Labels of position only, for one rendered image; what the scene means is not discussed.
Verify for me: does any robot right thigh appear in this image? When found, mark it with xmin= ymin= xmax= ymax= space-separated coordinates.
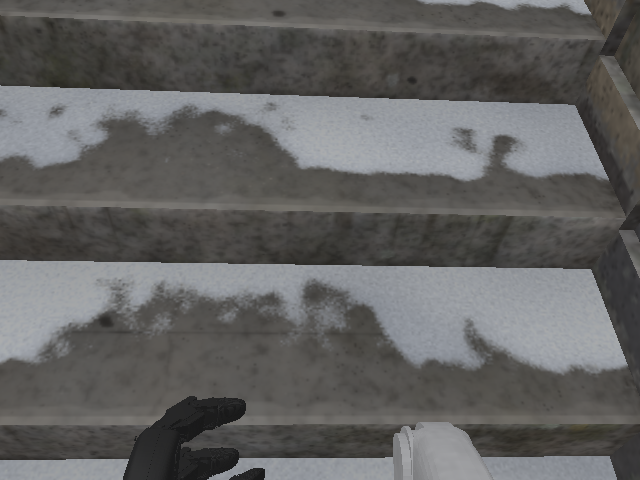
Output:
xmin=393 ymin=422 xmax=494 ymax=480

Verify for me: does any left robot hand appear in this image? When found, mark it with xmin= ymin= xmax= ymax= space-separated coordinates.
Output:
xmin=123 ymin=396 xmax=265 ymax=480

